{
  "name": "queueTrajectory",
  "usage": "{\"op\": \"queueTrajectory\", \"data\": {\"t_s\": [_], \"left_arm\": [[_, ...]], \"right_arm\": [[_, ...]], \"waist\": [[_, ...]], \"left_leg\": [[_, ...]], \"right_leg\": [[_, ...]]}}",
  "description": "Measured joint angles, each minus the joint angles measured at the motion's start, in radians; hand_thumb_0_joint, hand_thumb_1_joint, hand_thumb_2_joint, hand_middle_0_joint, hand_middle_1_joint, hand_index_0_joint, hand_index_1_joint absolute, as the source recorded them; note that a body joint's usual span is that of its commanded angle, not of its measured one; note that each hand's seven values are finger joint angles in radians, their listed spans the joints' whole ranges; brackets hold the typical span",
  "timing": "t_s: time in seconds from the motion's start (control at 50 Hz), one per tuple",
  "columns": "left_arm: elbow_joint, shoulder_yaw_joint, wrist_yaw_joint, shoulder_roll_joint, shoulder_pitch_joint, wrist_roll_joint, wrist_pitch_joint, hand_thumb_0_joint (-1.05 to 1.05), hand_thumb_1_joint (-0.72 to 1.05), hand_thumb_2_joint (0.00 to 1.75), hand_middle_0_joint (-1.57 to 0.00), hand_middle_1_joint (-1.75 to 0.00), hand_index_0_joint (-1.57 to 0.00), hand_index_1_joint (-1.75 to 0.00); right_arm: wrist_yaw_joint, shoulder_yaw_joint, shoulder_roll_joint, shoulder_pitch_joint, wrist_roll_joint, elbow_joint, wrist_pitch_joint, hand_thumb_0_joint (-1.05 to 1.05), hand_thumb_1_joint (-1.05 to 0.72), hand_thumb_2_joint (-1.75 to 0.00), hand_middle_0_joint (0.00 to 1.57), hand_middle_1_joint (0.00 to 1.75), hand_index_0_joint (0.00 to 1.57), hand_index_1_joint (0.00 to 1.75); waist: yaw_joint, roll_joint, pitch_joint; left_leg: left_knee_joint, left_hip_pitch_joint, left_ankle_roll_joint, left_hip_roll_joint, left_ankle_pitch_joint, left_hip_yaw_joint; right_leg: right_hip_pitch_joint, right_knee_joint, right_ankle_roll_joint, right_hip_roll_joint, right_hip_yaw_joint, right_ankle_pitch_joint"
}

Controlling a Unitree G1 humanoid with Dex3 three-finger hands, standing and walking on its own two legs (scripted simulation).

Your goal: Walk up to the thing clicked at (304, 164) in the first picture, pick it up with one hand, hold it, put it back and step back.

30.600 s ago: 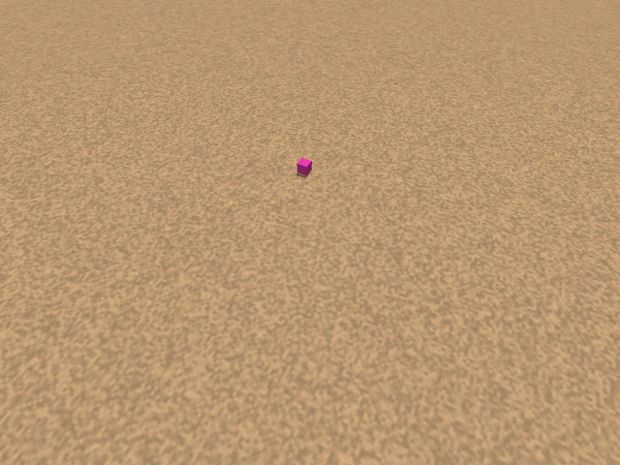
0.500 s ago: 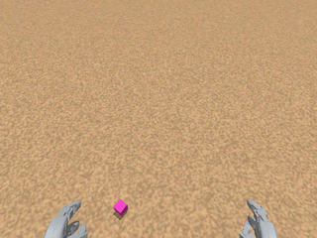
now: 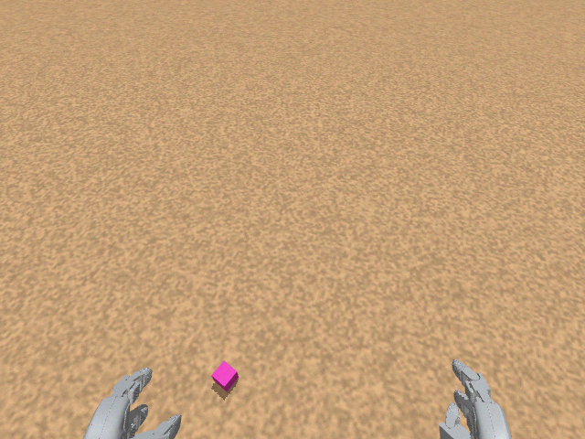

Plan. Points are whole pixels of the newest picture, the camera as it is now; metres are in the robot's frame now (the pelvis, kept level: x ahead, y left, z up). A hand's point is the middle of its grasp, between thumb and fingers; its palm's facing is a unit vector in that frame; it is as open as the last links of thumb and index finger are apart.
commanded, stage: home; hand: left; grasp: from above
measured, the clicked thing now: (225, 376) +0.43 +0.21 -0.69
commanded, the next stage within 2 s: stand in 1.44 s
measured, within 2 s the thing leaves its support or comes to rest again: neither
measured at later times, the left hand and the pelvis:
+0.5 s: hand (160, 434) +0.16 +0.18 -0.05, palm faces +0.05 -0.98 -0.21, open 8.3 cm; pelvis +0.00 +0.00 +0.00, yaw +0 degrees
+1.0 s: hand out of the picture +0.15 +0.18 -0.05, palm faces +0.05 -0.98 -0.21, open 7.4 cm; pelvis -0.01 +0.00 +0.00, yaw +0 degrees
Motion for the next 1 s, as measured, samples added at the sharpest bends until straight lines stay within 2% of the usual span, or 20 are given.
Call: {"op": "queueTrajectory", "data": {"t_s": [0.24, 0.72, 1.0], "left_arm": [[-0.002, 0.000, 0.002, -0.001, 0.000, -0.004, -0.002, 0.00, 0.60, 0.72, -0.17, -0.24, -0.17, -0.25], [-0.022, -0.004, 0.002, 0.006, 0.003, 0.000, 0.009, 0.01, 0.85, 0.87, -0.20, -0.29, -0.20, -0.29], [-0.027, -0.005, 0.003, 0.009, 0.011, -0.002, 0.015, 0.01, 0.90, 0.89, -0.20, -0.29, -0.20, -0.30]], "right_arm": [[-0.002, -0.004, -0.001, 0.010, 0.002, 0.005, 0.002, 0.02, -0.90, -0.90, 0.20, 0.30, 0.20, 0.30], [-0.004, -0.007, 0.000, -0.001, 0.002, 0.005, -0.001, 0.02, -0.90, -0.90, 0.20, 0.30, 0.20, 0.30], [-0.001, -0.003, 0.003, 0.007, 0.005, -0.002, 0.003, 0.02, -0.90, -0.90, 0.20, 0.30, 0.20, 0.30]], "waist": [[-0.003, 0.004, -0.003], [0.002, 0.000, -0.008], [0.001, 0.003, -0.005]], "left_leg": [[0.002, -0.003, -0.001, 0.002, -0.002, 0.002], [0.013, -0.003, -0.001, 0.001, -0.004, -0.003], [0.018, -0.015, 0.002, 0.000, 0.002, -0.001]], "right_leg": [[-0.005, 0.005, -0.001, 0.002, 0.003, -0.002], [-0.002, 0.012, 0.000, 0.002, -0.001, -0.004], [-0.012, 0.012, 0.002, 0.002, 0.001, 0.005]]}}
